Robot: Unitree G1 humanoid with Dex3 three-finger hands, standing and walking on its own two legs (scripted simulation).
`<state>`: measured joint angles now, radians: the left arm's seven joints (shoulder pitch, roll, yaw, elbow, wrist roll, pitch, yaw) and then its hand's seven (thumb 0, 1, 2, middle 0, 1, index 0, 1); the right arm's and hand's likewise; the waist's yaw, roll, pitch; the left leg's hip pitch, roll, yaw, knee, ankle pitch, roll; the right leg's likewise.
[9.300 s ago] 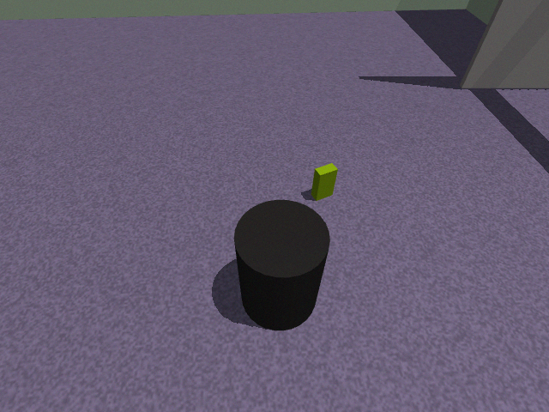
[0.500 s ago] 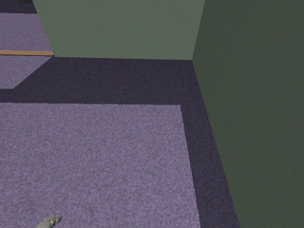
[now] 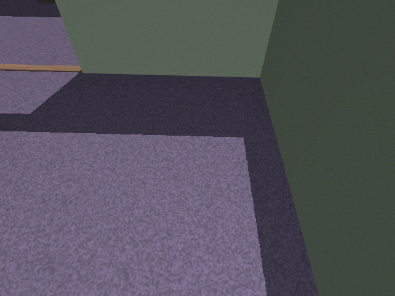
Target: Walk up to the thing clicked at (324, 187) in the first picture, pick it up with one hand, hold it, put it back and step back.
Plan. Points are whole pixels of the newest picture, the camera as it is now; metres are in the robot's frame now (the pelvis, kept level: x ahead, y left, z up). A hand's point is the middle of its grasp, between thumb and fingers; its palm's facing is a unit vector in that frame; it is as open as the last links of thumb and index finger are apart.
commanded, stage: stand
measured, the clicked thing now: out of the picture -0.06 +1.10 -0.69
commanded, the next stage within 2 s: none
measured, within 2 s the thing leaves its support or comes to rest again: neither
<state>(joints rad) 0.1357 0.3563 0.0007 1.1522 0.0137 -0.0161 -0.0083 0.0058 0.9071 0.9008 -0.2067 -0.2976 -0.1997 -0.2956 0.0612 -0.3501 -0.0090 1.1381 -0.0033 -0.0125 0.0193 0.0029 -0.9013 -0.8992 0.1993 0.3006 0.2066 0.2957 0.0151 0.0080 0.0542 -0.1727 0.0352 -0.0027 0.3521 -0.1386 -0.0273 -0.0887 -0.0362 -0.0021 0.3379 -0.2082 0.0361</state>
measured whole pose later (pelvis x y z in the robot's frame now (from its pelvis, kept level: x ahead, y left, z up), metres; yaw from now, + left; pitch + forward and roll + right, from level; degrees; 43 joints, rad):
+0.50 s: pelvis +0.01 +0.00 +0.00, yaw +0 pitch -2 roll +0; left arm 0.10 0.36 0.00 1.12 0.01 -0.01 0.00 0.00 0.91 0.90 -0.21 -0.30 -0.20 -0.30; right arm 0.09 -0.35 -0.01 1.15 0.00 -0.01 0.01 0.00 -0.90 -0.90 0.20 0.30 0.21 0.30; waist 0.00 0.00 0.05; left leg -0.15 0.04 0.00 0.34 -0.15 -0.03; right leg -0.07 -0.04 0.00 0.32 -0.21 0.04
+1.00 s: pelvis +0.01 +0.00 +0.00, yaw +0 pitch -2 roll +0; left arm 0.13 0.36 0.01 1.12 0.01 -0.01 -0.01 0.00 0.91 0.90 -0.21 -0.30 -0.20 -0.30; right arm 0.10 -0.35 -0.01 1.14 0.00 -0.01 0.01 0.00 -0.90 -0.90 0.20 0.30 0.21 0.30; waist 0.01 0.00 0.06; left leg -0.15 0.03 0.00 0.34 -0.14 -0.03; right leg -0.07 -0.04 0.00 0.32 -0.21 0.04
